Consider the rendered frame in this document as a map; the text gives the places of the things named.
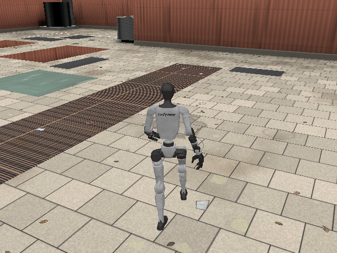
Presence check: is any right robot upper arm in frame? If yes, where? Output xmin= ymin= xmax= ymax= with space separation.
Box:
xmin=179 ymin=106 xmax=193 ymax=136

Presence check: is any right robot hand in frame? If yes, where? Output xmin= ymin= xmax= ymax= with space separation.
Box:
xmin=192 ymin=153 xmax=204 ymax=170

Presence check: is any left robot upper arm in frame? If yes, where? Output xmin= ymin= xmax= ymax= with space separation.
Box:
xmin=144 ymin=105 xmax=157 ymax=133

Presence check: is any left robot thigh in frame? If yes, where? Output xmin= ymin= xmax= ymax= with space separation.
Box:
xmin=151 ymin=148 xmax=165 ymax=194

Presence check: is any right robot forearm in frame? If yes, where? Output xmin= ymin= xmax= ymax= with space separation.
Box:
xmin=188 ymin=128 xmax=202 ymax=155

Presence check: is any left robot hand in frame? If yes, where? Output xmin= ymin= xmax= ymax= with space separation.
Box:
xmin=148 ymin=131 xmax=160 ymax=141

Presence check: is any left robot forearm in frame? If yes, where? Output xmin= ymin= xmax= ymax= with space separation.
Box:
xmin=144 ymin=127 xmax=153 ymax=137

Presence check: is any humanoid robot torso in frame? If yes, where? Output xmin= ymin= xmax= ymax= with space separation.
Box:
xmin=155 ymin=104 xmax=180 ymax=158

